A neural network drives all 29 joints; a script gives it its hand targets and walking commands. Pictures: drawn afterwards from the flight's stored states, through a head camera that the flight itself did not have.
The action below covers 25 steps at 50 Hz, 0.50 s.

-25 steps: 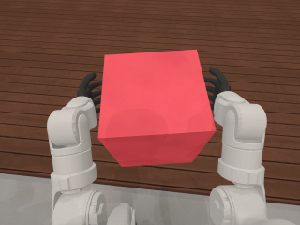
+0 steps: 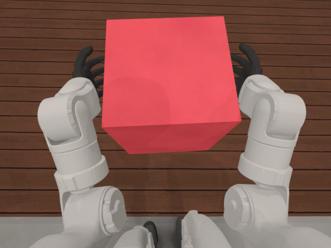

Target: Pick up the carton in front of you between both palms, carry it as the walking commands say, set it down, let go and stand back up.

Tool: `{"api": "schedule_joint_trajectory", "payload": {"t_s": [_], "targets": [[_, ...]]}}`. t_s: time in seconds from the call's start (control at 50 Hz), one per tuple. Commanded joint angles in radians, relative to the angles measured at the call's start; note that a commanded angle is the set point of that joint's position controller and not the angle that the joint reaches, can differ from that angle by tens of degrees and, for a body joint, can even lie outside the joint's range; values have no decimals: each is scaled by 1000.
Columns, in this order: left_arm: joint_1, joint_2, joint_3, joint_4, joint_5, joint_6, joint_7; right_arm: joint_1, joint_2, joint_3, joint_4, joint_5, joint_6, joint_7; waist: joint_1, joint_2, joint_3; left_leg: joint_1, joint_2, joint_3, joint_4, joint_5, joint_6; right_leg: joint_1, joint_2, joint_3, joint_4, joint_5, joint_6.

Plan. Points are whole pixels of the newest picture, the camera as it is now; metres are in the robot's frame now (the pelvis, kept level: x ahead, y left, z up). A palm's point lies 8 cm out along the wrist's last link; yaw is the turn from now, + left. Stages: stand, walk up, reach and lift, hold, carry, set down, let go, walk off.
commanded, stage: carry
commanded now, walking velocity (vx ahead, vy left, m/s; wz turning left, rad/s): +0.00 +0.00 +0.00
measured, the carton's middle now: (167, 98) +0.42 -0.01 +0.06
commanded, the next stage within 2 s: none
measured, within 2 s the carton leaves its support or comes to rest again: neither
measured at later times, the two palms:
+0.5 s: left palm (88, 61) +0.48 +0.15 +0.12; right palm (232, 57) +0.47 -0.15 +0.12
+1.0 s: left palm (94, 32) +0.56 +0.15 +0.11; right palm (227, 29) +0.55 -0.15 +0.13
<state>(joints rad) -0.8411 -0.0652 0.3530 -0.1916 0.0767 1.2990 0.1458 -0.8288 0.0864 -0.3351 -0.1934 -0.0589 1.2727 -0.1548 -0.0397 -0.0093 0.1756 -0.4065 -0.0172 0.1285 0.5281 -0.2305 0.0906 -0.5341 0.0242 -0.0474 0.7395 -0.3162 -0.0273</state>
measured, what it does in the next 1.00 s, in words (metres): walks ahead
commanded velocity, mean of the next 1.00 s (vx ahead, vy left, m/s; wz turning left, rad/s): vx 0.00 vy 0.00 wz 0.00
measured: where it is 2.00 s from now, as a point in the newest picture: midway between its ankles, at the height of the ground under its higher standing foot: (156, 201)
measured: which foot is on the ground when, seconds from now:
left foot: down 0.00-1.00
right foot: down 0.00-0.78, up 0.80-1.00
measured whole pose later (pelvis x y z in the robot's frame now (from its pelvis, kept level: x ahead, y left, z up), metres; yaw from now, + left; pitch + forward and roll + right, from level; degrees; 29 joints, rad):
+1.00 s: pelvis +0.19 +0.02 +0.01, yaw +1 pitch +5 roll -2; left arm -0.64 -0.08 0.27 -0.06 0.11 1.20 0.12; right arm -0.65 0.03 -0.23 -0.03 -0.01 1.18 -0.15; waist -0.09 0.00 0.05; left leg -0.06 -0.05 0.03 0.39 -0.34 0.09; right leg -0.77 0.06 -0.11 1.02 -0.40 -0.07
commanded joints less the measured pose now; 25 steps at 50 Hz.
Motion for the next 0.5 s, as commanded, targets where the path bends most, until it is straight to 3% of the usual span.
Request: {"api": "schedule_joint_trajectory", "payload": {"t_s": [0.0, 0.02, 0.04, 0.06, 0.08, 0.12, 0.14, 0.16, 0.18, 0.2, 0.22, 0.24, 0.26, 0.28, 0.3, 0.32, 0.34, 0.36, 0.38, 0.4, 0.42, 0.44, 0.46, 0.48], "targets": [[-603, -860, -750, 66, -333, -1, -204, -648, 856, 787, 32, 397, 23, 243, 45, 2, -865, 267, 124, -103, 183, 458, 6, 584, -156, 100, -282, 825, -70], [-571, -845, -745, 143, -322, -1, -209, -682, 860, 807, 40, 407, 25, 254, 61, -131, -882, 100, 72, -71, 240, 180, -35, 777, -244, 181, -161, 1315, -128], [-550, -864, -740, 169, -347, 8, -224, -669, 857, 780, 125, 403, 28, 257, 105, -275, -886, -96, 22, -62, 328, -225, -51, 966, -341, 243, -100, 1704, -144], [-569, -922, -769, 176, -368, -1, -242, -702, 896, 786, 84, 392, 13, 257, 101, -240, -867, -205, 26, -107, 329, -319, -66, 1003, -360, 254, -139, 1559, -212], [-594, -947, -759, 158, -370, -12, -258, -742, 938, 793, 81, 404, 3, 262, 108, -202, -770, -336, 3, -71, 354, -339, -53, 1050, -319, 239, -145, 1499, -186], [-639, -1002, -762, 178, -416, -10, -273, -667, 947, 748, 148, 379, 1, 265, 114, -123, -733, -277, -14, -74, 229, -243, -59, 970, -260, 196, -142, 1408, -167], [-646, -1016, -756, 202, -417, -17, -279, -641, 945, 735, 234, 361, -1, 259, 120, -136, -713, -270, -32, -35, 213, -201, -59, 946, -232, 163, -150, 1425, -141], [-652, -1012, -773, 146, -415, -34, -283, -570, 993, 731, 250, 361, -9, 268, 109, -130, -734, -203, -32, -53, 120, -152, -62, 954, -247, 186, -136, 1402, -132], [-652, -1042, -768, 185, -426, -33, -289, -580, 975, 699, 289, 347, -16, 267, 113, -111, -718, -162, -52, -12, 78, -83, -66, 919, -217, 146, -130, 1394, -119], [-642, -1051, -776, 201, -430, -39, -294, -567, 1014, 700, 317, 359, -24, 269, 95, -71, -712, -51, -49, 1, -5, 14, -70, 823, -192, 115, -149, 1313, -83], [-668, -1055, -782, 177, -434, -57, -295, -531, 1025, 683, 334, 332, -29, 274, 86, -106, -714, 84, -32, 1, -78, 138, -70, 733, -172, 78, -134, 1199, -66], [-617, -1084, -777, 245, -446, -57, -299, -533, 1019, 697, 318, 331, -38, 272, 61, -76, -692, 226, -8, -23, -139, 265, -67, 607, -168, 81, -137, 1114, -25], [-653, -1088, -779, 193, -450, -72, -300, -540, 1032, 695, 303, 330, -48, 272, 44, -58, -700, 387, 18, -53, -133, 450, -49, 502, -117, 64, -83, 983, -22], [-697, -1095, -797, 186, -481, -80, -298, -556, 1045, 701, 306, 339, -58, 272, 2, 64, -708, 553, 60, -97, -181, 795, -27, 342, -79, 4, 28, 762, -22], [-710, -1103, -799, 201, -484, -82, -289, -537, 1047, 690, 341, 347, -60, 276, -11, 312, -649, 861, 208, -225, -57, 1455, 48, -78, 18, -41, 240, -75, 4], [-648, -1103, -786, 249, -453, -87, -287, -512, 1045, 702, 358, 342, -66, 280, -38, 318, -641, 906, 310, -287, 30, 1588, 127, -236, 28, 8, 290, -341, 3], [-600, -1061, -761, 292, -415, -90, -278, -479, 1017, 695, 396, 341, -63, 282, -59, 235, -605, 925, 319, -278, 19, 1412, 140, -340, -5, 18, 235, -340, 10], [-605, -1046, -736, 253, -398, -93, -264, -497, 1044, 695, 372, 359, -68, 286, -44, 146, -607, 831, 296, -267, -2, 1277, 119, -255, -17, 1, 146, -235, 7], [-589, -1055, -732, 242, -410, -92, -258, -518, 1039, 725, 298, 382, -79, 285, -37, 101, -629, 803, 250, -234, 0, 1207, 83, -181, -8, -38, 36, -128, 5], [-567, -1053, -744, 213, -421, -97, -257, -569, 1071, 749, 211, 430, -88, 288, -9, 97, -697, 725, 235, -184, 14, 1150, 72, -26, -11, -24, -88, -46, 6], [-546, -1072, -732, 229, -408, -102, -248, -665, 1082, 778, 157, 457, -94, 285, 7, 117, -668, 575, 208, -142, 9, 1078, 61, 116, 19, -64, -122, 42, 3], [-580, -1048, -734, 180, -402, -108, -237, -621, 1081, 779, 199, 452, -86, 278, 45, 161, -667, 576, 155, -116, 72, 1145, 33, 186, 25, -87, -280, 130, 10], [-574, -1049, -730, 171, -393, -108, -235, -648, 1081, 801, 125, 471, -93, 274, 75, 124, -706, 538, 136, -96, 182, 1155, 21, 340, 30, -109, -465, 300, 13], [-557, -1059, -758, 170, -411, -109, -236, -691, 1036, 806, 78, 481, -99, 262, 95, 65, -722, 376, 104, -87, 285, 979, 7, 556, -19, -74, -532, 573, 6]]}}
